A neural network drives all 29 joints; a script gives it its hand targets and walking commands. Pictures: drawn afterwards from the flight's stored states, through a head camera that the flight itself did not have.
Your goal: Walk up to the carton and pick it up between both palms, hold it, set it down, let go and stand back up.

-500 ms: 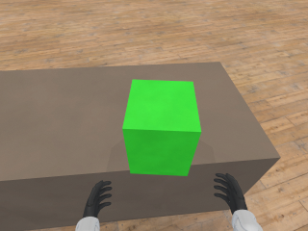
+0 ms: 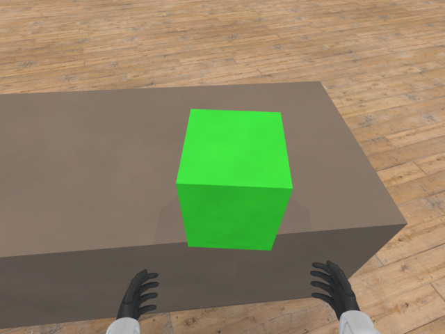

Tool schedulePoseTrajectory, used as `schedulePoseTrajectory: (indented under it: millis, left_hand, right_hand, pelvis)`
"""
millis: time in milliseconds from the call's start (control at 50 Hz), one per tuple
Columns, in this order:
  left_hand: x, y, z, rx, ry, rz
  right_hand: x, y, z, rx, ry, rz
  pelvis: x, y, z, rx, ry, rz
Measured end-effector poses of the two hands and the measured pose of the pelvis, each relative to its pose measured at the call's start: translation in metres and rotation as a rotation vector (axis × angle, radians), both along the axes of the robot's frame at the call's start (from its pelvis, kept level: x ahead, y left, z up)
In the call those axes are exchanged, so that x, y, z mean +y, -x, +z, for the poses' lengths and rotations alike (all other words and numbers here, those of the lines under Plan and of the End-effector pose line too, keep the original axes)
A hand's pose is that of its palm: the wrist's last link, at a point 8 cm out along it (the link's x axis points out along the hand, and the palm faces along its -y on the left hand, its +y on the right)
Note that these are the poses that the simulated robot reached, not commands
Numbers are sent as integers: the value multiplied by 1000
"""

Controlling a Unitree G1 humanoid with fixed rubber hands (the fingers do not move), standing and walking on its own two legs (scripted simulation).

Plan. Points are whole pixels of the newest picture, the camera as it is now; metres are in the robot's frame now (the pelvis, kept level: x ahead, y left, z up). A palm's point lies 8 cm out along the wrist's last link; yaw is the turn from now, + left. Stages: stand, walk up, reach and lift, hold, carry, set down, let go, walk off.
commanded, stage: set down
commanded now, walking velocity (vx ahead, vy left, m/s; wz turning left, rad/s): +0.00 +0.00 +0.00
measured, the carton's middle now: (232, 182) +0.43 +0.00 -0.02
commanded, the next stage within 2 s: let go in 0.14 s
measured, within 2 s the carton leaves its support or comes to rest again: neither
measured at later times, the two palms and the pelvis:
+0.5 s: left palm (130, 319) +0.16 +0.20 -0.08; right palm (344, 316) +0.16 -0.20 -0.08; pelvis +0.01 +0.00 +0.00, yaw +0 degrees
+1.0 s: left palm (100, 325) +0.16 +0.25 -0.09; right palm (371, 320) +0.15 -0.25 -0.09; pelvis +0.01 +0.00 +0.00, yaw +0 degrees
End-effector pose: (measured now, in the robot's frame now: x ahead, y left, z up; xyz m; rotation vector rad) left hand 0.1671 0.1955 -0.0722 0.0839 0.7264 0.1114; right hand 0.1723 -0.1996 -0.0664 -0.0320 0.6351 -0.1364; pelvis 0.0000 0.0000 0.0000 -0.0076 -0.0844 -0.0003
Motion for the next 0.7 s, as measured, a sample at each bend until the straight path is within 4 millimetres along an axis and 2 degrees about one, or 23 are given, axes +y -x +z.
schedulePoseTrajectory:
  millis: [280, 460, 640, 700]
  left_hand:
    - [1, 3, -8, 67, -4, -5]
    - [0, 4, -11, 90, 0, -10]
    - [0, 2, -9, 77, 0, -11]
    - [7, 1, -8, 52, -18, -11]
  right_hand:
    - [-1, 2, -8, 49, 13, 9]
    - [-2, 12, -18, 106, 15, 15]
    - [-3, 9, -14, 72, 17, 18]
    - [-10, 12, -17, 127, 37, 14]
  pelvis:
    - [-1, -4, 0, 5, -1, 0]
    - [-2, -5, 0, 7, -2, 0]
    - [-1, -5, 0, 7, -2, 0]
    - [-1, -6, 0, 21, -2, 0]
